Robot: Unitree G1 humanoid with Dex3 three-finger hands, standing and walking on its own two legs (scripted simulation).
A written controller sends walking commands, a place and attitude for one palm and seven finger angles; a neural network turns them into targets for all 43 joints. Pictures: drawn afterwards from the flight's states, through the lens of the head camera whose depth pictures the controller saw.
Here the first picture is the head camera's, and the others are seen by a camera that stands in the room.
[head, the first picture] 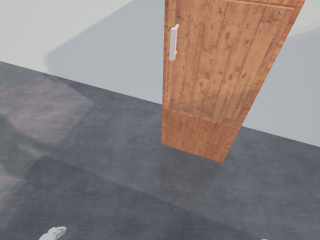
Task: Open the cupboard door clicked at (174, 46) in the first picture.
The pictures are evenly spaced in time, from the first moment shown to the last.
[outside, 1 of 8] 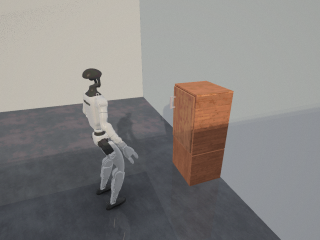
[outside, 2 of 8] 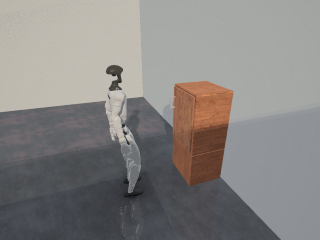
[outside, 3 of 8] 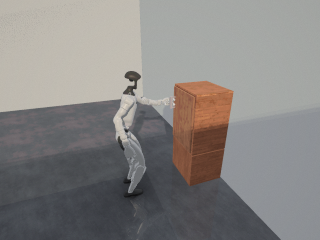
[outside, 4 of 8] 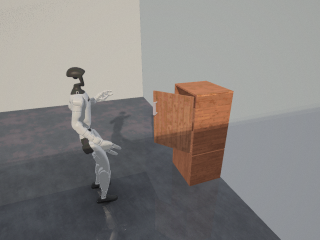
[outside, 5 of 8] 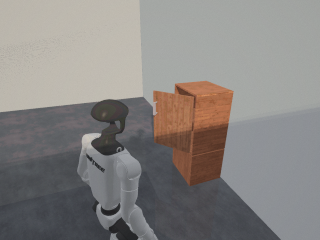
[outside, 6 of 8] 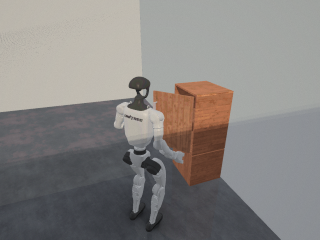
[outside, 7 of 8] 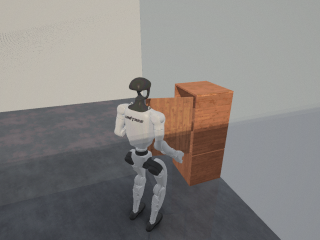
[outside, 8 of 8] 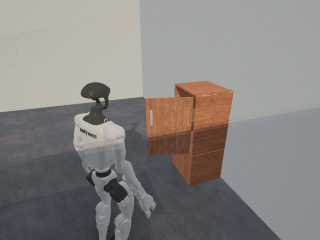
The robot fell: no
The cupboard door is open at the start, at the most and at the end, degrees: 0 77 76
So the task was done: yes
